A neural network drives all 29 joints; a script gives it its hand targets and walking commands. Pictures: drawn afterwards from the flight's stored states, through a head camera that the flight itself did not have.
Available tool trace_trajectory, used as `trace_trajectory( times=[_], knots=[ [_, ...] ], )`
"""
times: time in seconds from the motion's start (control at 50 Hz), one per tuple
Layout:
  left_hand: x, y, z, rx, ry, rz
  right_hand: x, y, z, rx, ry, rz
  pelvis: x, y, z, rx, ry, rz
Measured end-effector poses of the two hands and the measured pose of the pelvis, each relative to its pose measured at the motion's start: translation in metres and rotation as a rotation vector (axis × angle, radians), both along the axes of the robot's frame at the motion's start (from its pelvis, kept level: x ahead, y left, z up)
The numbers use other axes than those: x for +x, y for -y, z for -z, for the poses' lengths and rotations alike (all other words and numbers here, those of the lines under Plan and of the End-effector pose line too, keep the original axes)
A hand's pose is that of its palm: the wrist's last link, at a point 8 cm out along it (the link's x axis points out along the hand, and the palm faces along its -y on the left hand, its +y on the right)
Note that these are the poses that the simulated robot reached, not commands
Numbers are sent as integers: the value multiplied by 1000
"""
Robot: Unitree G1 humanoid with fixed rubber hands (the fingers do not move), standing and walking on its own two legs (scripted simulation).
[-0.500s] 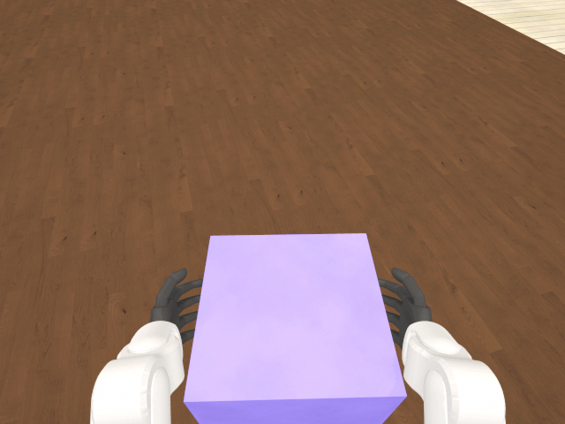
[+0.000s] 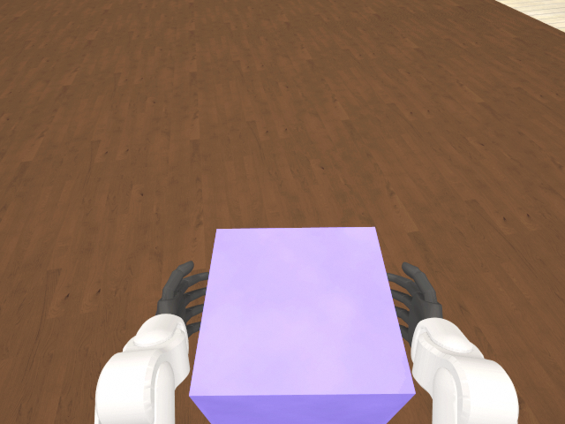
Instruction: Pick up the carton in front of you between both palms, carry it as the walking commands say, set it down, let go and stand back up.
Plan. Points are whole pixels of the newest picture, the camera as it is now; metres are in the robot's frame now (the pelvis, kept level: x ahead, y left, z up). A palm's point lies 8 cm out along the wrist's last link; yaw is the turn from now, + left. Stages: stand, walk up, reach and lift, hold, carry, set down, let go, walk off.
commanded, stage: carry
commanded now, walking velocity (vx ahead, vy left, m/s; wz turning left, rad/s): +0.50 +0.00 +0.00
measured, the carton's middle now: (296, 340) +0.25 +0.00 +0.00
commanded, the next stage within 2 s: none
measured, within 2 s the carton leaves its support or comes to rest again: neither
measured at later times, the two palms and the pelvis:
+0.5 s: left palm (206, 156) +0.59 +0.17 +0.07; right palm (363, 159) +0.56 -0.13 +0.08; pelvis +0.34 +0.04 +0.00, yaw -5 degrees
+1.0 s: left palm (245, 73) +0.91 +0.12 +0.09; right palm (362, 74) +0.91 -0.18 +0.08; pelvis +0.67 -0.02 +0.00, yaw +0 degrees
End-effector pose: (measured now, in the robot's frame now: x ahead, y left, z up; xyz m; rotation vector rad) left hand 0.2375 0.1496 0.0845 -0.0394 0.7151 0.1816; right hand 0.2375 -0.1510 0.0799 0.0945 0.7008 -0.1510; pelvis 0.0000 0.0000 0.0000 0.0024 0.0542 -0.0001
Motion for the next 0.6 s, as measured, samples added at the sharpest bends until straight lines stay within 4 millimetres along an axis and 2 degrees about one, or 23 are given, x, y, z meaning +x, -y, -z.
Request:
trace_trajectory(
  times=[0.12, 0.26, 0.34, 0.42, 0.5, 0.6],
  knots=[
    [65, 6, -15, 6, -4, -16, 69, 6, -12, 4, -4, -15, 67, 8, -19, 29, -14, 10],
    [165, 8, -32, -4, 83, 26, 156, 7, -31, -5, 83, 29, 163, 1, -18, 24, -18, 25],
    [228, -2, -23, -19, 99, 44, 215, -2, -28, -20, 99, 46, 227, -11, -6, 9, -12, 33],
    [296, -17, 3, -47, 82, 55, 279, -17, -10, -52, 81, 54, 293, -27, 14, 14, 6, 60],
    [348, -22, 14, -50, -22, 77, 323, -23, 0, -56, -24, 75, 336, -38, 1, -1, -4, 79],
    [405, -22, 7, -52, -48, 103, 372, -24, -7, -58, -50, 105, 392, -43, -17, -28, -16, 74]
  ],
)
